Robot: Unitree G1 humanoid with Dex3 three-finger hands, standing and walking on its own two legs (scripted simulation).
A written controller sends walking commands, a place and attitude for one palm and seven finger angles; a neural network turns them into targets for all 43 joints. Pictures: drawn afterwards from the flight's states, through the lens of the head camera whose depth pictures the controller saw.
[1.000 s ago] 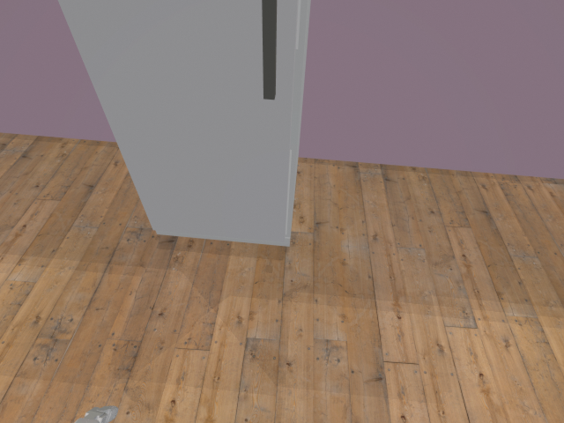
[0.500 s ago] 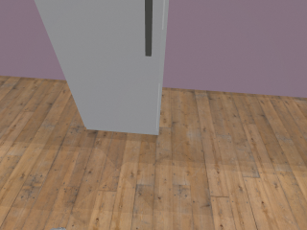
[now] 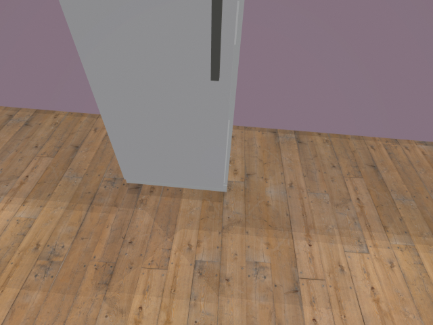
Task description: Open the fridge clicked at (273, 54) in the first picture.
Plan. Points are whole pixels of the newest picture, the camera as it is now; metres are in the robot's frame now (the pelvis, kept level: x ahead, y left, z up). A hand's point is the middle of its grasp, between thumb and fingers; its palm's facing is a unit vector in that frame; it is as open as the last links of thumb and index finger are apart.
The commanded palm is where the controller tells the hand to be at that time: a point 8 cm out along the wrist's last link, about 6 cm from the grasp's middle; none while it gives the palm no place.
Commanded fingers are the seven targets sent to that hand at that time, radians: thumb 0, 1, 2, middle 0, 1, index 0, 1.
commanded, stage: look at it before walking up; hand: right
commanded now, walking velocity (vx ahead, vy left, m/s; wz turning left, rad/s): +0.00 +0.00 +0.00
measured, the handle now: (217, 2) +0.90 +0.05 +0.24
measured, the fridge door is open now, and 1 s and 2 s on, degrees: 0 0 0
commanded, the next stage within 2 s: walk to a spot facing it in 0.54 s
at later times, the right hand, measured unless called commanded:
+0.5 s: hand out of the picture +0.07 -0.25 -0.16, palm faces -0.03 +0.94 -0.34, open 7.4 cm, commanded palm none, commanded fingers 0.00 -0.90 -0.90 0.20 0.30 0.20 0.30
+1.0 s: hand out of the picture +0.06 -0.21 -0.18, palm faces -0.13 +0.95 -0.28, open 7.4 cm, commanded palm none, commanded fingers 0.00 -0.90 -0.90 0.20 0.30 0.20 0.30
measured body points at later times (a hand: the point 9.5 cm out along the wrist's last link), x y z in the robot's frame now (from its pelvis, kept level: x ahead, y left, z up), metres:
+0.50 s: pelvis +0.00 -0.01 +0.00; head +0.00 -0.01 +0.45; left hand +0.08 +0.29 -0.13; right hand +0.07 -0.30 -0.13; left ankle +0.00 +0.12 -0.75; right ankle +0.00 -0.13 -0.75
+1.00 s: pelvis -0.01 +0.00 -0.02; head +0.01 +0.02 +0.42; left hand +0.04 +0.27 -0.17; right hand +0.07 -0.26 -0.16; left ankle -0.01 +0.10 -0.75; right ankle +0.00 -0.13 -0.75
